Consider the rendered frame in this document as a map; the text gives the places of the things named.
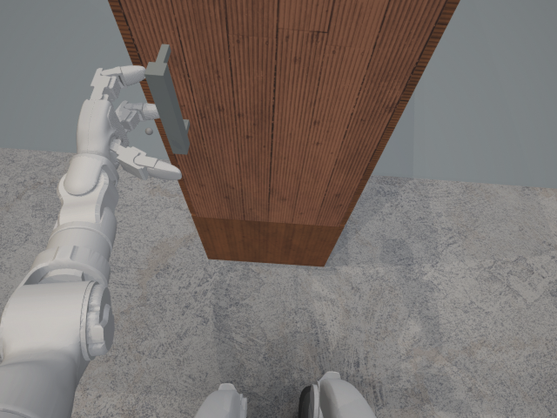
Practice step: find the left robot shin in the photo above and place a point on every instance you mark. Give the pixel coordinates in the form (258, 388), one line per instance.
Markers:
(227, 386)

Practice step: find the handle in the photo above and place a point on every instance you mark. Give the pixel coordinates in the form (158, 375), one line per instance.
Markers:
(159, 80)

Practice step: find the right robot shin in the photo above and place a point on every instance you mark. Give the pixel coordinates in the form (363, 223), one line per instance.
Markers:
(327, 375)

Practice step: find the robot left upper arm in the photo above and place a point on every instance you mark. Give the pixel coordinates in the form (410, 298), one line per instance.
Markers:
(51, 332)

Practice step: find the robot shin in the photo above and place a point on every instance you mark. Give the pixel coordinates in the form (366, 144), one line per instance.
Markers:
(227, 386)
(327, 375)

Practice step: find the cupboard door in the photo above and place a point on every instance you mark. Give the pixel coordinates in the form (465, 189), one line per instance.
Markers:
(287, 100)

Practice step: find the robot left forearm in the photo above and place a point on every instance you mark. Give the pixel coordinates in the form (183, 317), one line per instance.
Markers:
(82, 239)

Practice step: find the left robot hand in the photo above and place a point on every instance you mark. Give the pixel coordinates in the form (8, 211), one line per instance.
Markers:
(99, 124)

